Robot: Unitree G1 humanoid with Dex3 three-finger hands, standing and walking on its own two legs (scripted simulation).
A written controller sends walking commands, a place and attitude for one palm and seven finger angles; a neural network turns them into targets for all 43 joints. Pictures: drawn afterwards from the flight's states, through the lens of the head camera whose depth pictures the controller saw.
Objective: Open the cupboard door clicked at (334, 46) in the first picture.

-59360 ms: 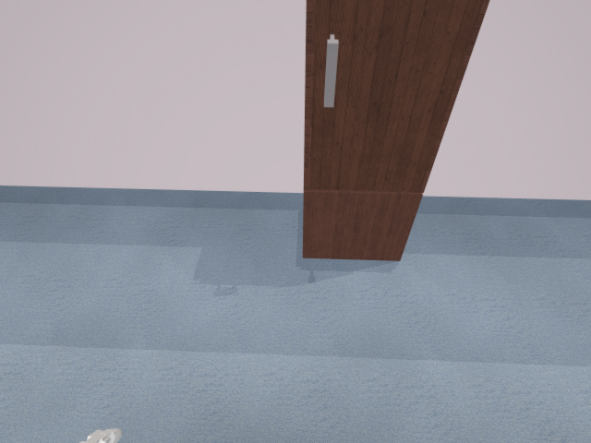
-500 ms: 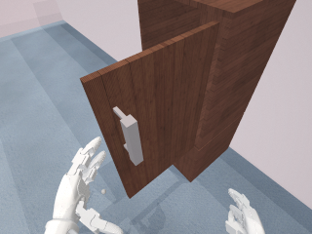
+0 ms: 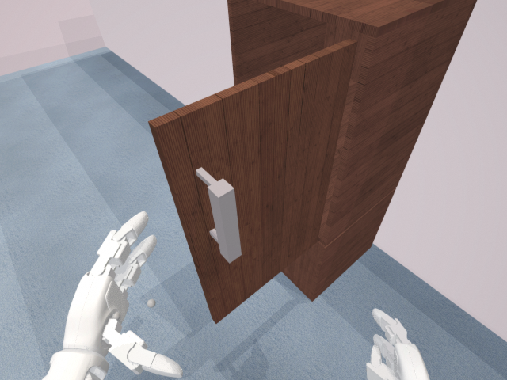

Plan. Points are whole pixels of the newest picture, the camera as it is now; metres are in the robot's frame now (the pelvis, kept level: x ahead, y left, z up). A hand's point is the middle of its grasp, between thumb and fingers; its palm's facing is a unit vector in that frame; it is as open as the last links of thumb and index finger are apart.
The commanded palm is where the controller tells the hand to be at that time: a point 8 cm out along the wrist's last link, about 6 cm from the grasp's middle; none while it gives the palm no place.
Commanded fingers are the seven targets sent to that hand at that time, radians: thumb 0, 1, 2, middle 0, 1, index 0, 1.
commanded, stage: draw the hand back to the body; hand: left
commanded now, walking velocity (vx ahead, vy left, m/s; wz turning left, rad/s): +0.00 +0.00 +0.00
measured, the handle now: (217, 216) +0.33 +0.09 +0.11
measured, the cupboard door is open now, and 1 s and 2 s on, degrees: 90 90 90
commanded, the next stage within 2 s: step back with the hand held close in 1.30 s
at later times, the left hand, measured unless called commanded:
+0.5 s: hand (86, 290) +0.19 +0.21 +0.15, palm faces +0.27 -0.90 -0.33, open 14.2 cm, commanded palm +0.14 +0.26 +0.17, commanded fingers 0.00 0.20 0.60 -0.17 -0.30 -0.17 -0.30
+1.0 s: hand (29, 243) +0.22 +0.28 +0.19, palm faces +0.46 -0.79 -0.41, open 8.3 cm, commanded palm +0.17 +0.31 +0.20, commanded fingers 0.00 0.90 0.90 -0.20 -0.30 -0.20 -0.30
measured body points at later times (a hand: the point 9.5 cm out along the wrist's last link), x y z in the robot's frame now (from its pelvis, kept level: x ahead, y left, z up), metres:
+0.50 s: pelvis +0.00 +0.01 +0.03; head -0.01 +0.00 +0.47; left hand +0.17 +0.26 +0.17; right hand +0.19 -0.20 -0.05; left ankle +0.01 +0.12 -0.70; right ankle +0.00 -0.11 -0.70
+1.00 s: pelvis +0.02 +0.01 +0.04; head +0.01 +0.00 +0.49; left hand +0.19 +0.32 +0.22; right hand +0.21 -0.21 -0.04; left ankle +0.01 +0.12 -0.70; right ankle +0.00 -0.11 -0.70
